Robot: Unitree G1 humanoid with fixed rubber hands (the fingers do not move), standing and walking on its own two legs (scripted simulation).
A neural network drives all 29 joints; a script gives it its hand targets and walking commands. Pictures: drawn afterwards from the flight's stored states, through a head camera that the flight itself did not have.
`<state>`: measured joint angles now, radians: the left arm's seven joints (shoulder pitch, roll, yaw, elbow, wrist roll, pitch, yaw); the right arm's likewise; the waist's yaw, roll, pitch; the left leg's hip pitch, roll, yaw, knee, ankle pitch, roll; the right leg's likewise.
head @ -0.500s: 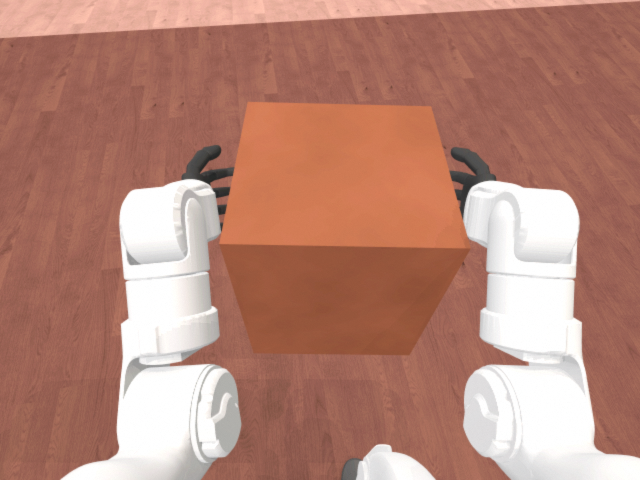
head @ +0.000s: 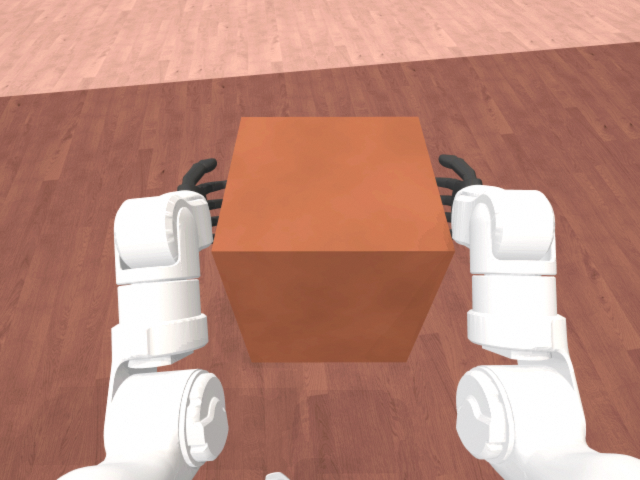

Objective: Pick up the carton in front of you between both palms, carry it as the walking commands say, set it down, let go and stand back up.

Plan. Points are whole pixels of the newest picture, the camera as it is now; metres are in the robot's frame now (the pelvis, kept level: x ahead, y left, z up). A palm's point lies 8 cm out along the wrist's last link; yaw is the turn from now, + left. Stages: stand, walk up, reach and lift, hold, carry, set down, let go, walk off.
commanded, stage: carry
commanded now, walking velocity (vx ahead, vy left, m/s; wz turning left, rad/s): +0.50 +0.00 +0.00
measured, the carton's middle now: (329, 248) +0.39 +0.00 +0.09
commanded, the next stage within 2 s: none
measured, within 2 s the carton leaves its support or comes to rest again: neither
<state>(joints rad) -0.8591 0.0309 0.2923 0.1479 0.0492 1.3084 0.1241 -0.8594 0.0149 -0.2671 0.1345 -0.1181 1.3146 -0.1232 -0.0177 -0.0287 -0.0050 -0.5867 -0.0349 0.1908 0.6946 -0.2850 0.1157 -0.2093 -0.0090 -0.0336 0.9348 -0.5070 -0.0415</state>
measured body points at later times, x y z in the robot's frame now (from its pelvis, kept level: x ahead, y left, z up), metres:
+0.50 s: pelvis +0.31 -0.05 +0.05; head +0.34 -0.05 +0.50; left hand +0.69 +0.13 +0.20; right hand +0.71 -0.18 +0.20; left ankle +0.20 +0.06 -0.57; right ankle +0.38 -0.12 -0.67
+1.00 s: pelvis +0.61 -0.01 +0.10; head +0.66 -0.01 +0.55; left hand +1.02 +0.11 +0.24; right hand +0.99 -0.20 +0.23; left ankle +0.65 +0.07 -0.63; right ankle +0.60 -0.13 -0.53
